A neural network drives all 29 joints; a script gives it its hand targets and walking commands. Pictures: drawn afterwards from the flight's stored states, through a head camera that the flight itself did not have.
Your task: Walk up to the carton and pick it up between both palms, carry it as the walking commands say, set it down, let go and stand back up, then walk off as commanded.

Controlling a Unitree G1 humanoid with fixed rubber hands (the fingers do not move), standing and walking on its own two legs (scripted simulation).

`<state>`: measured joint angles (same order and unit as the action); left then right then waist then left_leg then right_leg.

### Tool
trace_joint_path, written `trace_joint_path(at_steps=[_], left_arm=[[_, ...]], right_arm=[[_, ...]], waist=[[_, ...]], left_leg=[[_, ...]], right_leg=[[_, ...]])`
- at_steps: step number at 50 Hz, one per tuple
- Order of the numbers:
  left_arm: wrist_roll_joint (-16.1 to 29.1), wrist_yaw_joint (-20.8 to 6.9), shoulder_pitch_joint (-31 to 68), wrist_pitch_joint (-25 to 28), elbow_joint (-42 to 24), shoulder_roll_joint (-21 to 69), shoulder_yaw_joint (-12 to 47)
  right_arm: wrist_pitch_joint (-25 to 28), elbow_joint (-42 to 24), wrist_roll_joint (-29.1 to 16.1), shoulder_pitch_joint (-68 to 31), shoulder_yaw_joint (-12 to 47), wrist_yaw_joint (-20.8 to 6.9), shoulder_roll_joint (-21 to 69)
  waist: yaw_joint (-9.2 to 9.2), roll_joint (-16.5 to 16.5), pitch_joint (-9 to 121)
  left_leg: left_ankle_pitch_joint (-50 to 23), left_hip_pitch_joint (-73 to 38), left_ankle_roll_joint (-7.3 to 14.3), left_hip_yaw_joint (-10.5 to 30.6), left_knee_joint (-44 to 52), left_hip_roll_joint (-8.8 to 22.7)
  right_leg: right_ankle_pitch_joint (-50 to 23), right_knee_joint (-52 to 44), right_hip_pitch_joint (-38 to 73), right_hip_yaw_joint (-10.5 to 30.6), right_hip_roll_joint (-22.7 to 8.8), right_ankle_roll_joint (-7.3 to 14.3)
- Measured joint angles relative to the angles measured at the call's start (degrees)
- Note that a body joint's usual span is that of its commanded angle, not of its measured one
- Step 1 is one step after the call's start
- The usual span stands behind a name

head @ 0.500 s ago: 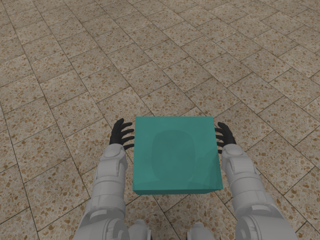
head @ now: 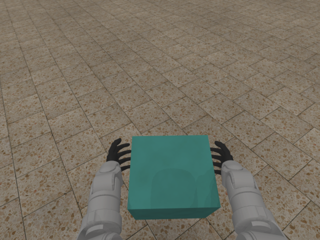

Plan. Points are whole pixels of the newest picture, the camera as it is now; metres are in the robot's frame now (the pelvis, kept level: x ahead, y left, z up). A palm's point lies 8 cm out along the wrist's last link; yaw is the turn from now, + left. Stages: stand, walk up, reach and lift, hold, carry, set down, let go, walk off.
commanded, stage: reach and lift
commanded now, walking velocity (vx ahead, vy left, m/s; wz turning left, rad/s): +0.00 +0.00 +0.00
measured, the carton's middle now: (170, 178) +0.33 +0.01 -0.07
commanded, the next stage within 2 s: none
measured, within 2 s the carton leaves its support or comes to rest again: neither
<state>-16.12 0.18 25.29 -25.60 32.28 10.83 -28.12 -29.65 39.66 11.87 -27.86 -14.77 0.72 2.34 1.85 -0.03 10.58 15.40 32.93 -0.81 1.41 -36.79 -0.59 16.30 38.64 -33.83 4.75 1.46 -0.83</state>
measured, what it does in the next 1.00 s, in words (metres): stands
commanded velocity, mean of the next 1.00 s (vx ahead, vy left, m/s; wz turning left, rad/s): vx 0.00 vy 0.00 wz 0.00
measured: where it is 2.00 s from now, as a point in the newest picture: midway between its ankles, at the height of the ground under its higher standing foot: outside the picture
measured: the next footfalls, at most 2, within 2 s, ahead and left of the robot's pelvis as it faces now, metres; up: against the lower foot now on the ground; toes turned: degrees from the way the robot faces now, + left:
none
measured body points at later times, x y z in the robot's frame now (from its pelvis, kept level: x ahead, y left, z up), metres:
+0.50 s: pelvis +0.00 +0.01 +0.02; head -0.05 +0.01 +0.46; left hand +0.32 +0.17 +0.06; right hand +0.33 -0.14 +0.05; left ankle +0.02 +0.13 -0.72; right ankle +0.02 -0.12 -0.72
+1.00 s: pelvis +0.01 +0.01 +0.02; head -0.03 +0.01 +0.47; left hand +0.33 +0.16 +0.07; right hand +0.33 -0.15 +0.05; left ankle +0.02 +0.13 -0.72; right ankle +0.02 -0.12 -0.72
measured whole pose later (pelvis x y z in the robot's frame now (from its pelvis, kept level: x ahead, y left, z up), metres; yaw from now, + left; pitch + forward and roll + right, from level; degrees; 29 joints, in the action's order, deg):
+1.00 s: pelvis +0.01 +0.01 +0.02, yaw +0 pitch +0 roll +0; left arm -17.2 0.3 23.3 -41.0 21.7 11.4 -19.3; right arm -43.5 26.3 13.9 -21.7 -12.9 0.5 3.0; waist 1.9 0.0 6.1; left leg 12.7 14.7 -0.4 1.4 -27.0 -0.3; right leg 12.3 26.3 -14.5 4.9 1.2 -0.8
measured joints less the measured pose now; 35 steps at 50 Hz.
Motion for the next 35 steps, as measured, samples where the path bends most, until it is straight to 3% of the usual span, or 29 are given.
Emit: trace_joint_path(at_steps=[22,35], left_arm=[[0.08,1.05,-3.13,-12.9,-8.84,0.04,5.58],[-0.95,0.9,-0.99,-15.39,-8.97,0.06,5.9]], right_arm=[[-10.44,-7.83,0.0,3.28,2.19,-0.22,0.69],[-12.95,-8.5,1.69,2.44,2.18,-0.18,0.68]], waist=[[0.09,0.02,-0.99],[0.09,0.03,-2.93]], left_leg=[[-1.59,-14.26,0.37,0.0,6.92,0.16],[-2.37,-17.3,0.38,0.0,8.1,0.17]], right_leg=[[-2.62,-8.91,15.17,0.11,-0.27,0.0],[-3.07,-9.44,17.91,0.13,-0.28,0.0]])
